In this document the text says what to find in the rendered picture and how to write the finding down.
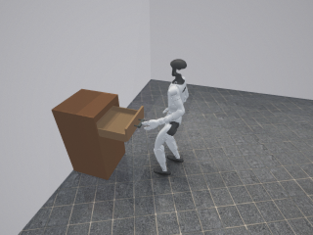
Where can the robot torso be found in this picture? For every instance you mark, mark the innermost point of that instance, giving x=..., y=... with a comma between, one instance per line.
x=171, y=106

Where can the handle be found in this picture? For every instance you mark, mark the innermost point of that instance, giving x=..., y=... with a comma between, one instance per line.
x=140, y=124

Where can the cabinet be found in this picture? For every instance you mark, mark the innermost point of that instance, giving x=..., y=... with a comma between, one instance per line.
x=76, y=117

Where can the robot right upper arm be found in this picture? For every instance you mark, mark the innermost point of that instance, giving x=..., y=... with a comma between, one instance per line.
x=186, y=90

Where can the right robot shin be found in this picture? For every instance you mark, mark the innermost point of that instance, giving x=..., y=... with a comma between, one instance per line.
x=173, y=147

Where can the robot left upper arm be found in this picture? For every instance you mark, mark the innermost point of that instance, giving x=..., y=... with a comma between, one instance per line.
x=175, y=95

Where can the drawer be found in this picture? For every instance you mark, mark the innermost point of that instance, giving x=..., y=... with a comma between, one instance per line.
x=118, y=123

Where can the robot left hand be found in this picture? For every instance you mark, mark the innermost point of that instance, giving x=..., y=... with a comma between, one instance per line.
x=152, y=124

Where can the robot left forearm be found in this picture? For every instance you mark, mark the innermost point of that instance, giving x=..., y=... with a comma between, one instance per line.
x=169, y=118

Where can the robot right hand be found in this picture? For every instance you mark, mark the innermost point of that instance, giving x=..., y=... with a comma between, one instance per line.
x=169, y=113

